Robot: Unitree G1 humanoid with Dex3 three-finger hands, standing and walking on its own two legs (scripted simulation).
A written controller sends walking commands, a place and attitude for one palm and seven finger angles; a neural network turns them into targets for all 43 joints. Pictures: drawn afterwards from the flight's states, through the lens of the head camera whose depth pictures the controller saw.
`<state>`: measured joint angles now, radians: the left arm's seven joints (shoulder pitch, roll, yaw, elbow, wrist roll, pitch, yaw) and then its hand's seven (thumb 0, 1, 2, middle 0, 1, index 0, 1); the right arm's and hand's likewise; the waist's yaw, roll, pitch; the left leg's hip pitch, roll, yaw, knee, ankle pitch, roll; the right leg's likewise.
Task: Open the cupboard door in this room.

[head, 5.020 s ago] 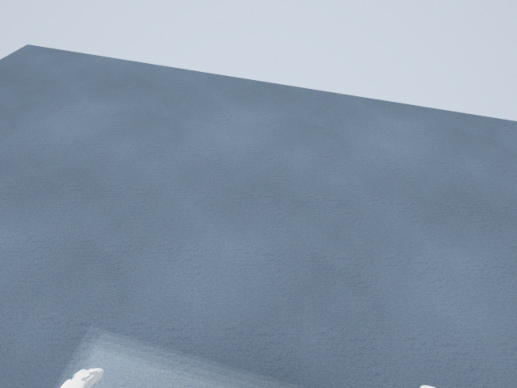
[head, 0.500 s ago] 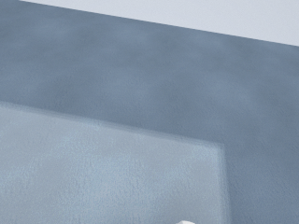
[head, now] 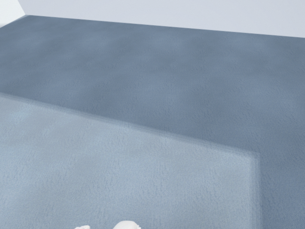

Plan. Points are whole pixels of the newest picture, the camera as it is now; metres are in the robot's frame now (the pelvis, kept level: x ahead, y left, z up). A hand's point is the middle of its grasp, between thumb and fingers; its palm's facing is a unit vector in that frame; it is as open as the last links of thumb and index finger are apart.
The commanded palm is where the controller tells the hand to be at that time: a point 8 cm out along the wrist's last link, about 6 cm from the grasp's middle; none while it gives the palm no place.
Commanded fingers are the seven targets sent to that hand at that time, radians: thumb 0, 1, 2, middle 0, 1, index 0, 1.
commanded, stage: turn or walk to find it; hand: left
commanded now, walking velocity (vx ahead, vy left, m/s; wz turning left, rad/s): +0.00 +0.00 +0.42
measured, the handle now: out of the picture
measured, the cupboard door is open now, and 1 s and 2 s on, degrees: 0 0 0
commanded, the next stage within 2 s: none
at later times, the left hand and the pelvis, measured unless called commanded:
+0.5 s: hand out of the picture -0.04 +0.27 -0.18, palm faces +0.27 -0.93 -0.25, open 7.4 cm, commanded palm none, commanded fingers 0.00 0.90 0.90 -0.20 -0.30 -0.20 -0.30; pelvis -0.04 +0.05 +0.00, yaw +12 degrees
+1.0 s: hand out of the picture -0.07 +0.20 -0.15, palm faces +0.43 -0.87 -0.25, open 7.4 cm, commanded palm none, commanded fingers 0.00 0.90 0.90 -0.20 -0.30 -0.20 -0.30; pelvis -0.06 +0.00 +0.00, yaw +25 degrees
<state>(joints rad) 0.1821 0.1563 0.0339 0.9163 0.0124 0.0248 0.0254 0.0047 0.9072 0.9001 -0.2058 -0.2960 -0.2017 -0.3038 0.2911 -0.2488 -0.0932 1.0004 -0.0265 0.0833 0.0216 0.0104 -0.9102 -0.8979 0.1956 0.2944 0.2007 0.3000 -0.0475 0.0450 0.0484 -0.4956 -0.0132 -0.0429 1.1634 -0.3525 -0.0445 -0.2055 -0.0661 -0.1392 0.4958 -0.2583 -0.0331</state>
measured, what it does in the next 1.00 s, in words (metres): steps on the spot, turning left: left foot, then right foot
